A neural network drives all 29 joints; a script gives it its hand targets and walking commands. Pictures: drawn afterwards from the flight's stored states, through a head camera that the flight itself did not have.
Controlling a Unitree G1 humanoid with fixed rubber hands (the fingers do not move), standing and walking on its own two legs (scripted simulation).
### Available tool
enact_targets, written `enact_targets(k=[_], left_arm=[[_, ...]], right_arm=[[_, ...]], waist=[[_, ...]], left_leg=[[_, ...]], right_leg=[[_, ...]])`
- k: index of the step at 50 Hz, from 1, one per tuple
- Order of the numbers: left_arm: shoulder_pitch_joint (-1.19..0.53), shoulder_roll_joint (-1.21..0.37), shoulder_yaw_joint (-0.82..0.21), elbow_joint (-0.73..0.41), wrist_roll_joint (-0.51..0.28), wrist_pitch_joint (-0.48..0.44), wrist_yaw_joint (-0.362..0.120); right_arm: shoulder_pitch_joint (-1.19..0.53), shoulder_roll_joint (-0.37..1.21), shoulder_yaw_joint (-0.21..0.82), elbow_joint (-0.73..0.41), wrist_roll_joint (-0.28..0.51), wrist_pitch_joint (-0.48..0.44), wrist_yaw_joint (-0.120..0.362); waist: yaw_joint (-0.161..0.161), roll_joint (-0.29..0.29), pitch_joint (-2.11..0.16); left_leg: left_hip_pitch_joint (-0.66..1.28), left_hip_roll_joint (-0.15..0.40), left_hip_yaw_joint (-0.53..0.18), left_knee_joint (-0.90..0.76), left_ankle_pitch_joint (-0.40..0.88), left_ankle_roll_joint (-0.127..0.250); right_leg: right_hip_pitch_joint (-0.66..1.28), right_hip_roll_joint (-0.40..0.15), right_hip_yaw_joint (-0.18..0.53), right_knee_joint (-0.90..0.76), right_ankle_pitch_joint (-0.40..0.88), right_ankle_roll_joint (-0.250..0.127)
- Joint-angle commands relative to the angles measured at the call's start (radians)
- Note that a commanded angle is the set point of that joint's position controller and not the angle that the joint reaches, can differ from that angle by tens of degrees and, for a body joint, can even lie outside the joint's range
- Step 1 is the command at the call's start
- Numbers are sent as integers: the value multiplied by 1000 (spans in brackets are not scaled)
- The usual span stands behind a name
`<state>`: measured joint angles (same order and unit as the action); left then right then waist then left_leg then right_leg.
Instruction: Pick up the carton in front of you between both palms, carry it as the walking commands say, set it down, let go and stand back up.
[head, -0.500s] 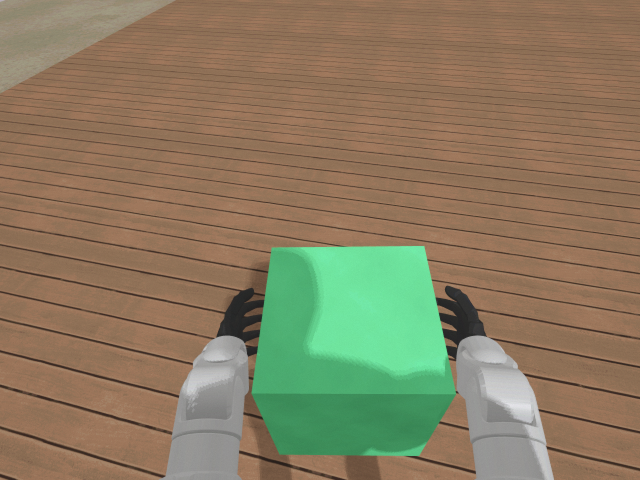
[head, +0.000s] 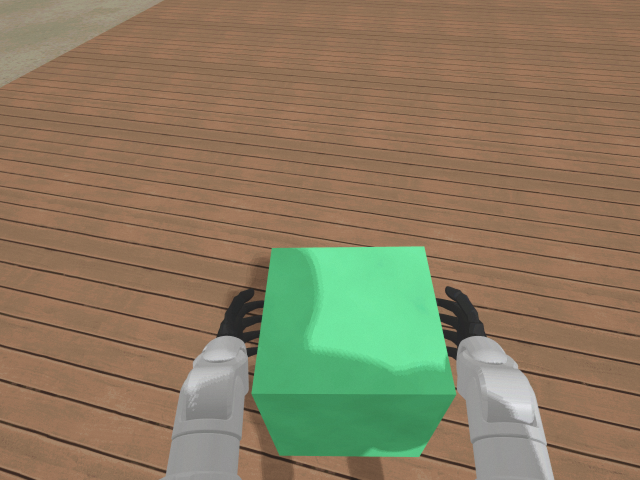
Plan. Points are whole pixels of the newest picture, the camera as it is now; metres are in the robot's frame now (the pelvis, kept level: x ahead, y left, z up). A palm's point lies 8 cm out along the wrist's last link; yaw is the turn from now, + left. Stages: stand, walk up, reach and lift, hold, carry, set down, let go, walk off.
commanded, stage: carry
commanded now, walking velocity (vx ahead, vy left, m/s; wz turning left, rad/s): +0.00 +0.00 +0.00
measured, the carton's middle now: (348, 356) +0.30 +0.00 -0.04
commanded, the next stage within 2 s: none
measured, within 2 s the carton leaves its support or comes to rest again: neither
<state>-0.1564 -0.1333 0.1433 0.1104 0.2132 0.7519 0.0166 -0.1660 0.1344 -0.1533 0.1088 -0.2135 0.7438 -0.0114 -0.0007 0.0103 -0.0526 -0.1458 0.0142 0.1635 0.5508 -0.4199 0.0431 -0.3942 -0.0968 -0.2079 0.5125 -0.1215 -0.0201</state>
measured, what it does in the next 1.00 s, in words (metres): shifts its weight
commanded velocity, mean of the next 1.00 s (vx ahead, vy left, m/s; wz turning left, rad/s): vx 0.16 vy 0.00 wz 0.00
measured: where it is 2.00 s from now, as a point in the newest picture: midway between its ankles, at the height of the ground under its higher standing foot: (336, 442)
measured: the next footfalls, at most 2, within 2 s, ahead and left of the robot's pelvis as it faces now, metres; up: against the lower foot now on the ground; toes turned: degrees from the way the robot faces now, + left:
left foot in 1.42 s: +0.40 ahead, +0.13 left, +0.00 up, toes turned +1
right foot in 1.74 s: +0.46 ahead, -0.09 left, +0.00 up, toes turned +9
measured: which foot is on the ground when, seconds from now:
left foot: down 0.00-1.00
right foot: down 0.00-1.00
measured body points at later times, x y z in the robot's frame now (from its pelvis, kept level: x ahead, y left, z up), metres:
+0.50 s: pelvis +0.00 +0.01 +0.00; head -0.01 +0.01 +0.45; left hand +0.29 +0.16 +0.02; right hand +0.29 -0.14 +0.03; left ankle -0.07 +0.07 -0.73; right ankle +0.09 -0.12 -0.73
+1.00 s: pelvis +0.06 +0.00 +0.01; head +0.05 -0.01 +0.46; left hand +0.35 +0.15 +0.03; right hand +0.34 -0.16 +0.03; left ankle -0.07 +0.07 -0.73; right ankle +0.09 -0.12 -0.71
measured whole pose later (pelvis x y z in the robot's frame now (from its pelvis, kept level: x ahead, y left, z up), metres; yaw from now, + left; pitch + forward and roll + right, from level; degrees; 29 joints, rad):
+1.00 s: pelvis +0.06 +0.00 +0.01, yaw +0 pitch +3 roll -2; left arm -0.13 -0.13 0.14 0.09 0.20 0.74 0.02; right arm -0.15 0.13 -0.13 0.09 -0.21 0.74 -0.02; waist -0.02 0.06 -0.08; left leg -0.01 0.02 0.16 0.34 -0.38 0.04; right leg -0.40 -0.07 -0.19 0.61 -0.34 -0.01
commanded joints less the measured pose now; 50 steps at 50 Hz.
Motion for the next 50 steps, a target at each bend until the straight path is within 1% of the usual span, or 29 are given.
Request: enact_targets(k=[1, 3, 4, 6, 7, 9, 11, 12, 16, 20, 22, 23, 24, 25, 26, 28, 29, 32, 34, 35, 37, 38, 40, 42, 44, 45, 47, 49, 50], left_arm=[[-440, -867, -578, -105, -233, -38, -205], [-450, -881, -585, -122, -252, -44, -201], [-444, -876, -579, -115, -248, -44, -205], [-463, -856, -580, -139, -238, -46, -206], [-397, -875, -560, -67, -234, -38, -210], [-390, -848, -555, -87, -221, -39, -207], [-412, -869, -575, -82, -234, -36, -203], [-423, -854, -566, -84, -236, -39, -200], [-434, -868, -536, -48, -235, -41, -207], [-480, -887, -599, -144, -246, -50, -204], [-434, -854, -583, -129, -241, -39, -203], [-416, -875, -588, -100, -244, -40, -205], [-412, -841, -561, -101, -234, -40, -203], [-390, -866, -574, -81, -229, -35, -202], [-415, -856, -570, -85, -236, -39, -207], [-416, -855, -573, -124, -231, -43, -203], [-425, -859, -582, -149, -236, -45, -200], [-384, -839, -549, -120, -217, -42, -198], [-429, -877, -608, -139, -262, -47, -200], [-404, -845, -576, -98, -232, -40, -199], [-427, -851, -588, -125, -244, -49, -204], [-428, -842, -571, -99, -230, -45, -202], [-489, -860, -579, -126, -240, -47, -199], [-545, -829, -569, -134, -238, -57, -208], [-525, -856, -588, -133, -251, -64, -204], [-477, -836, -560, -88, -234, -60, -203], [-442, -855, -597, -117, -256, -64, -198], [-397, -863, -600, -117, -253, -55, -200], [-348, -860, -574, -96, -254, -49, -198]], right_arm=[[-418, 873, 573, -88, 243, -36, 211], [-419, 879, 573, -68, 254, -29, 212], [-421, 869, 581, -98, 249, -35, 209], [-382, 850, 547, -68, 223, -27, 202], [-411, 838, 555, -96, 227, -32, 200], [-401, 834, 565, -87, 239, -30, 205], [-406, 832, 555, -82, 225, -32, 200], [-379, 821, 541, -51, 217, -24, 202], [-413, 829, 529, -51, 215, -30, 198], [-442, 854, 577, -119, 237, -39, 203], [-419, 872, 578, -100, 254, -31, 205], [-398, 849, 569, -77, 243, -31, 203], [-389, 847, 556, -70, 229, -29, 202], [-392, 832, 562, -76, 230, -31, 204], [-380, 831, 540, -86, 217, -31, 204], [-384, 849, 570, -86, 228, -29, 205], [-396, 838, 560, -84, 228, -27, 203], [-386, 836, 552, -81, 223, -35, 199], [-398, 834, 598, -116, 250, -37, 198], [-400, 833, 573, -96, 229, -33, 196], [-372, 838, 552, -85, 209, -34, 194], [-403, 823, 541, -90, 219, -39, 198], [-438, 850, 561, -79, 235, -42, 197], [-454, 836, 538, -66, 228, -41, 196], [-447, 842, 565, -89, 227, -46, 195], [-450, 844, 582, -104, 237, -48, 192], [-420, 850, 597, -116, 245, -49, 190], [-359, 850, 584, -70, 226, -37, 189], [-357, 846, 619, -117, 245, -38, 187]], waist=[[-1, 29, -255], [-1, 20, -249], [1, -39, -244], [0, 29, -250], [0, 8, -264], [-3, -10, -271], [-1, 19, -262], [0, -50, -261], [4, -20, -202], [-1, 45, -223], [-5, 5, -222], [-2, 44, -232], [-3, 10, -249], [0, 39, -242], [-3, 12, -280], [-2, -22, -229], [-3, 33, -234], [-2, -22, -271], [-2, 12, -233], [-4, -20, -263], [1, 6, -205], [-6, 95, -173], [-15, 144, -63], [-27, 103, 30], [-29, 127, -29], [-27, 100, -89], [-24, 70, -165], [4, 78, -252], [19, 33, -342]], left_leg=[[-51, 132, -110, -113, 390, 3], [-59, 134, -88, -87, 432, 3], [-61, 147, -113, -109, 410, 6], [-46, 157, -126, -119, 446, -8], [-29, 132, -110, -111, 406, -2], [-36, 132, -93, -88, 433, 10], [-41, 139, -102, -77, 421, 6], [-50, 138, -104, -99, 403, 0], [-98, 132, -102, -126, 293, 6], [-55, 141, -104, -109, 470, -2], [-46, 151, -120, -105, 508, 3], [-33, 155, -106, -87, 530, -10], [-20, 146, -119, -94, 520, 1], [-32, 152, -102, -85, 519, 0], [-41, 135, -97, -96, 415, 8], [-56, 142, -99, -105, 406, 2], [-62, 144, -98, -98, 416, 1], [-25, 128, -96, -81, 412, 0], [-63, 139, -93, -78, 460, -6], [-33, 133, -96, -102, 396, 9], [-81, 155, -141, -218, 118, 14], [-57, 180, -184, -308, -91, 45], [-58, 296, -322, -447, -312, 105], [-1, 320, -385, -497, -202, 130], [232, 291, -312, -413, 200, 126], [334, 286, -267, -352, 418, 127], [381, 266, -195, -257, 575, 114], [237, 203, -54, -81, 721, 60], [45, 164, 6, 85, 705, 1]], right_leg=[[228, -80, 108, -11, 197, -21], [223, -78, 88, -3, 267, -21], [226, -82, 96, -12, 225, -12], [219, -82, 95, -15, 198, -18], [211, -75, 97, -5, 191, -16], [236, -83, 95, 6, 266, -10], [227, -67, 83, -5, 252, -13], [231, -65, 80, 13, 224, -9], [225, -74, 87, -19, 159, -5], [201, -80, 87, -8, 207, -9], [210, -74, 79, 4, 190, -7], [187, -67, 79, -10, 197, -5], [193, -69, 75, 13, 211, -13], [201, -69, 77, -9, 209, -9], [232, -72, 87, -4, 177, -4], [212, -71, 87, -14, 189, -5], [210, -70, 89, -14, 223, -11], [210, -67, 89, 1, 248, -14], [213, -71, 87, -11, 245, 0], [225, -71, 85, 13, 230, -12], [197, -53, 55, -25, -71, 7], [146, -28, 20, -15, -209, 19], [32, 4, 2, 104, -258, 43], [-115, -7, 34, 187, -248, 40], [-256, -10, 45, 163, -204, 28], [-274, 1, 25, 180, -209, 14], [-192, 38, 9, 62, -260, 7], [148, 103, -68, -135, -171, -10], [456, 37, 19, -168, -101, -40]])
